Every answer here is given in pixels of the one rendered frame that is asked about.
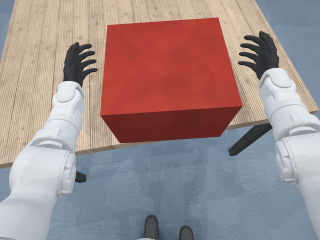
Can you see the left robot hand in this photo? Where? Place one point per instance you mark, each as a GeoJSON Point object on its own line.
{"type": "Point", "coordinates": [73, 67]}

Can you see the carton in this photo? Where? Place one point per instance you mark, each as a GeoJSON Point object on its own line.
{"type": "Point", "coordinates": [168, 80]}

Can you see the robot foot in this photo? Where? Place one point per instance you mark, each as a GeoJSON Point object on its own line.
{"type": "Point", "coordinates": [186, 233]}
{"type": "Point", "coordinates": [151, 227]}

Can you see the left robot upper arm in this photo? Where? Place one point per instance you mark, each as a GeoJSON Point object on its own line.
{"type": "Point", "coordinates": [41, 176]}

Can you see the table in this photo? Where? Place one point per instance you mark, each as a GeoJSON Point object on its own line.
{"type": "Point", "coordinates": [41, 31]}

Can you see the right robot hand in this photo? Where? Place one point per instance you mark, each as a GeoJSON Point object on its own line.
{"type": "Point", "coordinates": [266, 57]}

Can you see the robot right forearm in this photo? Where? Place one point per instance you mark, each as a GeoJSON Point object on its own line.
{"type": "Point", "coordinates": [283, 107]}

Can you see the right robot foot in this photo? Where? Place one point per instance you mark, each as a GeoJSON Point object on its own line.
{"type": "Point", "coordinates": [186, 233]}

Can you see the left robot foot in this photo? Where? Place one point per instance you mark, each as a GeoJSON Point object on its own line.
{"type": "Point", "coordinates": [151, 227]}

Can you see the robot left forearm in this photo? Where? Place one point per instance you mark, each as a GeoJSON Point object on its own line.
{"type": "Point", "coordinates": [64, 123]}

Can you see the right robot upper arm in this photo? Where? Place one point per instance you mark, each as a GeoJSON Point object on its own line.
{"type": "Point", "coordinates": [298, 162]}

